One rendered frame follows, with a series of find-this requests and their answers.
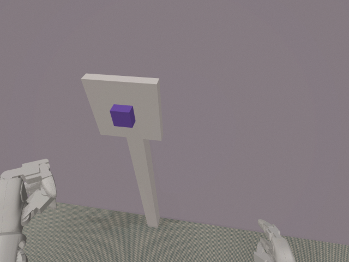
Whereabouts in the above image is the robot left hand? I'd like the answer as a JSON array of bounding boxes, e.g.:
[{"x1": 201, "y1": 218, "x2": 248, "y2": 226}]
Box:
[{"x1": 0, "y1": 159, "x2": 57, "y2": 233}]

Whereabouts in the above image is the robot left forearm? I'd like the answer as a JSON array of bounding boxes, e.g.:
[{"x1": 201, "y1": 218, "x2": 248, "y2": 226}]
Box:
[{"x1": 0, "y1": 232, "x2": 28, "y2": 262}]

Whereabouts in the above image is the button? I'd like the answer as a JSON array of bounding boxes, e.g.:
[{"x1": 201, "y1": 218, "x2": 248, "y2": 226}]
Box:
[{"x1": 110, "y1": 104, "x2": 135, "y2": 128}]

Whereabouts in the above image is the robot right hand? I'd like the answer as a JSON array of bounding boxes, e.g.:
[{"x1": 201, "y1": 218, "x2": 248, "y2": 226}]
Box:
[{"x1": 254, "y1": 219, "x2": 296, "y2": 262}]

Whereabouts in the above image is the panel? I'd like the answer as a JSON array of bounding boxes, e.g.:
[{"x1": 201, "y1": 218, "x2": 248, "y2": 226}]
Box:
[{"x1": 81, "y1": 74, "x2": 163, "y2": 228}]

